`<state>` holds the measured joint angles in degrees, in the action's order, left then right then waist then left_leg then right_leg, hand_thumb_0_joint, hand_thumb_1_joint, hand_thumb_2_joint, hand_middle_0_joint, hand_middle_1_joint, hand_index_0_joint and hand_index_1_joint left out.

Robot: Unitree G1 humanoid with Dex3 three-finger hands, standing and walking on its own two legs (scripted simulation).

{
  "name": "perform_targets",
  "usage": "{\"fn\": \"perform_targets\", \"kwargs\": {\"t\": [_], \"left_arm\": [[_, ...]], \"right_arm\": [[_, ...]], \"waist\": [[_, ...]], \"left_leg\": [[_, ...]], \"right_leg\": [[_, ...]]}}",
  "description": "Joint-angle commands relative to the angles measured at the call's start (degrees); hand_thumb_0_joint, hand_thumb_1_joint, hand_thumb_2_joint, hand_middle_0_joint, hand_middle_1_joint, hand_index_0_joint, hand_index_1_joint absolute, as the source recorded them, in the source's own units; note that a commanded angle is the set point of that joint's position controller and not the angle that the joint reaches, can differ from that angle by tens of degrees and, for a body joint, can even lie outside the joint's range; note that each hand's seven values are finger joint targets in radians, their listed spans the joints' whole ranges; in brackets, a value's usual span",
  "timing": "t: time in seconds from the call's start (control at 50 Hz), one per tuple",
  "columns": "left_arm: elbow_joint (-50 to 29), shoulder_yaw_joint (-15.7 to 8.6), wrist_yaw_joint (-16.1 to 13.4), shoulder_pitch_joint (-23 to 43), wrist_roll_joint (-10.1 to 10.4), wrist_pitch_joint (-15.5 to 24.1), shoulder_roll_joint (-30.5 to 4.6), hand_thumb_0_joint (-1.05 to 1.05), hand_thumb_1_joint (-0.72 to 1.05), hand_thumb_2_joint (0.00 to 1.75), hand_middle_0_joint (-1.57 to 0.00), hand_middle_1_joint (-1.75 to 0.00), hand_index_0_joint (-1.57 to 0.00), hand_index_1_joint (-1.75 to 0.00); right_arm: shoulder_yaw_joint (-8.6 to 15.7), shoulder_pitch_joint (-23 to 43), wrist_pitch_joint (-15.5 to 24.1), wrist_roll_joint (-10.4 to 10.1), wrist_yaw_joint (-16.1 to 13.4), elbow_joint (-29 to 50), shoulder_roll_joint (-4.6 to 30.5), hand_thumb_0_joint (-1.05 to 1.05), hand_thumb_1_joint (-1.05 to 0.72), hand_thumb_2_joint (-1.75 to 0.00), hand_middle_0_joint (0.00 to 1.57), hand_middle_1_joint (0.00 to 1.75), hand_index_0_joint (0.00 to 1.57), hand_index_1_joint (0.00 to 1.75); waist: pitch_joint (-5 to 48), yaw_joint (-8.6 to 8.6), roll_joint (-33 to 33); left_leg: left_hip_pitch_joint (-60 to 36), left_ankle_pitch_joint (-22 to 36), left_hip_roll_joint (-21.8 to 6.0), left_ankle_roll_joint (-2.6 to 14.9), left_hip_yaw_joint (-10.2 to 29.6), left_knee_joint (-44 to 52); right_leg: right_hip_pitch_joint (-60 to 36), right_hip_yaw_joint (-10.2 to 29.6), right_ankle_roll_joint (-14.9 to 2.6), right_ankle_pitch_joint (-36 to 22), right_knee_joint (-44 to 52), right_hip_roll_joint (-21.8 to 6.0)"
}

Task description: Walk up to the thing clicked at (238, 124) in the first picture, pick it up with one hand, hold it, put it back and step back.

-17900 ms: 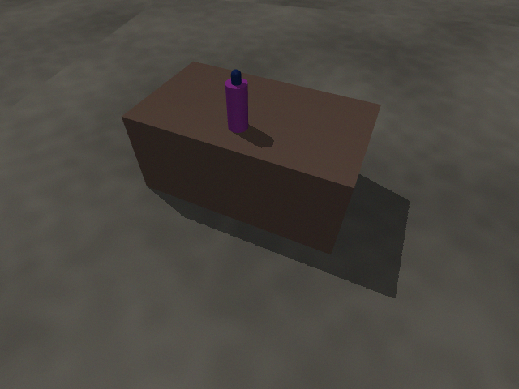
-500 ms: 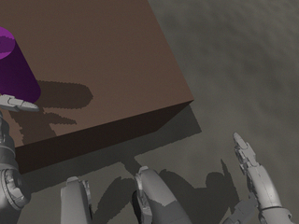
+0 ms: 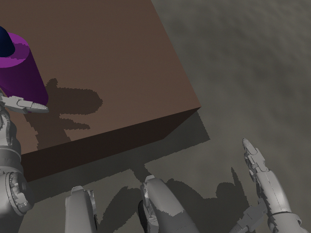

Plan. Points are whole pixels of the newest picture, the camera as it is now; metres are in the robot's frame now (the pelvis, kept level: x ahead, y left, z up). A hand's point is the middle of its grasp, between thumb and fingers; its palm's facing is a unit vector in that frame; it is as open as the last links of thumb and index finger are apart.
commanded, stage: close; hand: left
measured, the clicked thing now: (16, 72) +0.53 +0.23 -0.01
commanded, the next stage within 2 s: settle in 0.48 s
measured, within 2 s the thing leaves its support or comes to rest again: leaves its support in 0.86 s
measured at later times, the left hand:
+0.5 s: hand (24, 90) +0.50 +0.22 -0.05, palm faces +0.25 -0.97 -0.01, open 11.2 cm
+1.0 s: hand (24, 79) +0.51 +0.21 -0.01, palm faces +0.24 -0.97 +0.00, open 11.6 cm
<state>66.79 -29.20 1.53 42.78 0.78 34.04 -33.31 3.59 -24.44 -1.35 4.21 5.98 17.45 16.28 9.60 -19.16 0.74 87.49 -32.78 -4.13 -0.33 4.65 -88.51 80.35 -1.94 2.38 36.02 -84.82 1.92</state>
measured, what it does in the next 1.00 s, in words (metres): stands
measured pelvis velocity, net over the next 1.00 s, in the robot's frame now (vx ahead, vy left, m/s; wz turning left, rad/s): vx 0.00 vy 0.00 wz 0.01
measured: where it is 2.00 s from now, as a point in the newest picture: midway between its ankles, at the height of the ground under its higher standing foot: outside the picture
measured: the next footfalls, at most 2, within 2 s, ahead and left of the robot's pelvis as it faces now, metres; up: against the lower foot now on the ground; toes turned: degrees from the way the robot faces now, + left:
none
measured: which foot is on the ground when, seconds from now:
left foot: down 0.00-1.00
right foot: down 0.00-1.00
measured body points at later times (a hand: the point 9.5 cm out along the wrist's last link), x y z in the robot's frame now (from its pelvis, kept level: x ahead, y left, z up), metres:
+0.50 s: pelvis +0.00 +0.00 +0.00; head +0.18 +0.08 +0.40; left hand +0.48 +0.27 -0.04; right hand +0.18 -0.26 +0.08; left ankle +0.05 +0.12 -0.56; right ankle +0.03 -0.15 -0.56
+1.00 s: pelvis +0.00 +0.00 +0.01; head +0.17 +0.08 +0.42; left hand +0.49 +0.26 -0.01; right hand +0.18 -0.26 +0.09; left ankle +0.05 +0.12 -0.56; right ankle +0.03 -0.15 -0.56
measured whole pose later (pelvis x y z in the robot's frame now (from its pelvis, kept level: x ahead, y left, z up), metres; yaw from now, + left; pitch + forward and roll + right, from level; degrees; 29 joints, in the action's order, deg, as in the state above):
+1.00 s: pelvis +0.00 +0.00 +0.01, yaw +0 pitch +30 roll -6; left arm 63.2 -27.5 -1.6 41.3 -0.8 32.9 -30.6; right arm 4.7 -24.8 -2.1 4.4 5.8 18.2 17.0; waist 10.4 -19.9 1.4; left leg 85.1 -32.3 -4.2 -0.9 5.2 -86.7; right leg 77.9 -2.4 1.9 35.5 -83.0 2.1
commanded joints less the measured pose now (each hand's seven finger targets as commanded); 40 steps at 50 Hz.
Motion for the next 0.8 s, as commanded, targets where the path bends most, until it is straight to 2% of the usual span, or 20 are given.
{"fn": "perform_targets", "kwargs": {"t": [0.0,0.1,0.14,0.2,0.26,0.3,0.32,0.34,0.36,0.42,0.44,0.5,0.52,0.56,0.58,0.62,0.66,0.68,0.7,0.78], "left_arm": [[-10.3,-0.8,1.4,16.2,1.0,4.2,-9.5,0.0,-0.53,0.21,-0.53,-0.42,-0.56,-0.39],[-11.9,0.5,0.1,16.5,0.5,5.0,-8.0,0.0,-0.43,0.32,-0.64,-0.53,-0.67,-0.51],[-13.3,-0.3,-0.9,16.1,-0.1,5.6,-9.6,0.0,-0.37,0.35,-0.66,-0.55,-0.69,-0.52],[-13.6,0.0,-1.4,15.9,-0.1,6.5,-8.4,0.0,-0.33,0.4,-0.71,-0.61,-0.74,-0.58],[-15.4,-0.8,-2.0,16.7,-0.8,7.5,-11.2,0.0,-0.28,0.45,-0.77,-0.66,-0.79,-0.64],[-17.6,-1.2,-1.9,19.0,-0.7,8.1,-12.5,0.0,-0.22,0.51,-0.84,-0.73,-0.86,-0.71],[-14.7,-0.1,-1.6,17.8,-0.6,7.7,-10.5,0.0,-0.21,0.53,-0.87,-0.76,-0.9,-0.74],[-14.0,-0.4,-1.7,17.0,-0.4,7.6,-9.8,0.0,-0.17,0.57,-0.9,-0.8,-0.92,-0.77],[-9.0,1.1,-1.3,14.2,-0.4,6.9,-7.1,0.0,-0.15,0.59,-0.92,-0.81,-0.95,-0.79],[-10.7,-0.2,-1.2,16.6,-0.9,6.9,-10.3,0.0,-0.09,0.63,-0.97,-0.85,-0.99,-0.83],[-9.8,1.2,-0.9,17.3,-1.1,6.6,-9.1,0.0,-0.08,0.65,-1.0,-0.89,-1.03,-0.86],[-8.0,-0.6,-1.2,16.5,-0.8,6.4,-10.7,0.0,-0.1,0.77,-1.08,-1.01,-1.11,-0.99],[-5.8,0.5,-1.1,16.3,-0.6,6.3,-8.4,0.0,-0.09,0.8,-1.11,-1.05,-1.14,-1.02],[-7.6,0.5,-1.5,17.6,-0.8,6.5,-8.3,0.0,-0.1,0.84,-1.15,-1.09,-1.18,-1.07],[-7.1,0.4,-1.6,17.7,-1.0,6.5,-8.3,0.0,-0.08,0.92,-1.09,-1.1,-1.11,-1.1],[-8.7,0.3,-1.7,17.6,-1.8,6.4,-9.9,0.0,-0.1,0.91,-1.09,-1.1,-1.11,-1.1],[-9.5,1.2,-1.3,17.9,-2.0,6.0,-9.0,0.0,-0.11,0.94,-1.1,-1.12,-1.12,-1.12],[-10.5,0.5,-1.3,18.2,-1.8,5.9,-10.1,0.0,-0.12,0.95,-1.11,-1.14,-1.13,-1.14],[-11.7,0.7,-1.3,18.6,-1.6,5.7,-9.5,0.0,-0.13,0.97,-1.13,-1.16,-1.15,-1.17],[-16.6,-0.3,-2.0,19.9,-0.9,4.5,-11.2,0.0,-0.14,0.99,-1.14,-1.19,-1.16,-1.19]], "right_arm": [[9.1,-4.2,3.7,-0.9,-1.7,12.4,11.5,0.0,0.54,-0.04,0.05,0.05,0.05,0.05],[8.2,-5.3,3.5,-0.8,-1.3,12.3,10.4,0.0,0.54,-0.04,0.05,0.05,0.05,0.05],[9.7,-4.8,3.6,-0.8,-1.4,12.3,11.4,0.0,0.54,-0.04,0.05,0.05,0.05,0.05],[9.2,-4.7,3.6,-0.4,-1.2,10.9,10.6,0.0,0.54,-0.04,0.05,0.05,0.05,0.05],[8.7,-3.6,3.7,-0.2,-1.0,12.2,10.7,0.0,0.53,-0.04,0.05,0.05,0.05,0.05],[8.5,-4.4,3.4,-0.1,-1.0,10.8,10.0,0.0,0.53,-0.04,0.05,0.05,0.05,0.05],[9.0,-4.2,3.5,-0.1,-1.0,11.6,10.4,0.0,0.53,-0.04,0.05,0.05,0.05,0.05],[9.6,-4.0,3.5,-0.1,-1.0,11.3,10.6,0.0,0.53,-0.04,0.05,0.05,0.05,0.05],[9.1,-3.6,3.7,-0.1,-0.9,11.7,10.8,0.0,0.53,-0.04,0.05,0.05,0.05,0.05],[9.5,-3.0,3.6,-0.1,-1.0,13.3,11.9,0.0,0.53,-0.04,0.05,0.05,0.05,0.05],[9.3,-3.3,3.5,0.0,-1.0,13.1,11.6,0.0,0.53,-0.04,0.05,0.05,0.05,0.05],[9.5,-3.8,3.4,-0.4,-0.8,12.8,11.8,0.0,0.54,-0.04,0.05,0.05,0.05,0.05],[9.5,-4.3,3.4,-0.3,-0.8,11.7,11.6,0.0,0.54,-0.04,0.05,0.05,0.05,0.05],[9.7,-3.8,3.6,-0.2,-0.6,12.8,11.8,0.0,0.54,-0.04,0.05,0.05,0.05,0.05],[9.7,-3.8,3.6,-0.2,-0.6,13.0,12.1,0.0,0.53,-0.05,0.05,0.05,0.05,0.05],[10.5,-4.0,3.4,-0.1,-0.5,13.2,12.7,0.0,0.52,-0.05,0.05,0.05,0.05,0.05],[10.5,-4.2,3.2,-0.2,-0.5,13.6,12.6,0.0,0.52,-0.05,0.05,0.05,0.05,0.05],[10.3,-4.1,3.1,-0.3,-0.6,13.4,12.5,0.0,0.52,-0.05,0.05,0.05,0.05,0.05],[10.6,-4.1,3.0,-0.3,-0.7,13.7,12.4,0.0,0.52,-0.05,0.05,0.05,0.05,0.05],[10.5,-4.1,2.5,-0.4,-0.9,13.4,12.3,0.0,0.52,-0.05,0.05,0.05,0.05,0.05]], "waist": [[33.1,0.17,-14.8],[30.7,0.08,-17.3],[30.8,0.44,-18.2],[29.4,0.44,-18.9],[30.2,1.03,-19.6],[31.1,0.73,-20.8],[30.6,-0.12,-20.5],[29.8,-0.29,-19.9],[28.8,-0.84,-18.6],[30.2,-1.22,-18.4],[30.6,-2.01,-18.3],[29.2,-1.26,-17.7],[28.7,-2.41,-17.0],[29.5,-2.18,-17.5],[29.9,-1.89,-17.6],[30.9,-1.21,-19.6],[31.7,-1.58,-20.3],[31.9,-0.83,-20.3],[32.4,-1.33,-20.7],[35.3,0.6,-22.8]], "left_leg": [[-32.1,18.2,1.5,1.17,0.8,10.1],[-32.3,16.2,1.7,0.78,0.5,10.7],[-33.0,15.7,1.6,0.7,0.3,10.6],[-32.2,15.9,1.7,0.68,0.2,10.2],[-32.8,16.5,1.5,0.66,0.3,10.1],[-32.5,16.2,1.5,0.71,0.1,9.5],[-32.9,16.2,1.5,0.64,0.2,9.6],[-31.8,15.8,1.5,0.67,0.4,9.5],[-31.7,16.4,1.4,0.71,0.6,9.5],[-31.6,16.1,1.2,0.76,0.9,9.2],[-31.7,17.1,1.2,0.88,0.8,8.6],[-31.1,18.1,1.3,0.68,1.1,8.8],[-29.9,17.7,1.3,1.0,1.0,8.1],[-30.2,17.2,1.3,0.88,1.1,8.4],[-31.0,17.4,1.3,0.73,1.3,8.5],[-33.1,17.9,1.1,0.26,1.6,9.2],[-34.4,18.7,0.9,-0.01,1.6,9.7],[-34.5,18.2,1.0,-0.06,1.7,10.0],[-34.7,17.7,1.0,0.04,1.4,10.2],[-37.2,18.6,1.3,0.11,0.7,10.6]], "right_leg": [[-11.6,-1.4,-3.47,-19.1,9.7,1.7],[-9.5,-1.4,-3.68,-16.8,9.8,1.6],[-9.5,-1.1,-3.7,-16.3,9.8,1.5],[-8.8,-1.0,-3.69,-16.4,9.4,1.5],[-8.9,-0.7,-3.74,-16.4,9.3,1.6],[-9.4,0.0,-3.59,-16.6,9.3,1.5],[-9.3,-0.2,-3.59,-16.7,9.4,1.6],[-8.8,-0.3,-3.57,-16.5,9.1,1.5],[-8.5,-0.6,-3.54,-16.9,9.2,1.6],[-7.8,-0.8,-3.6,-16.8,9.0,1.6],[-8.0,-0.7,-3.47,-17.8,9.1,1.6],[-6.9,-1.6,-3.76,-17.9,7.8,1.8],[-6.6,-1.4,-3.55,-18.0,8.2,1.8],[-6.3,-1.8,-3.72,-17.6,7.7,1.9],[-5.9,-2.0,-3.79,-17.4,7.5,1.9],[-5.1,-2.4,-4.09,-16.8,7.0,1.9],[-5.4,-2.6,-4.13,-17.1,7.2,1.9],[-6.0,-2.5,-4.04,-17.0,7.4,1.8],[-6.7,-2.3,-3.94,-16.9,7.9,1.8],[-9.0,-1.5,-3.84,-17.6,8.8,1.6]]}}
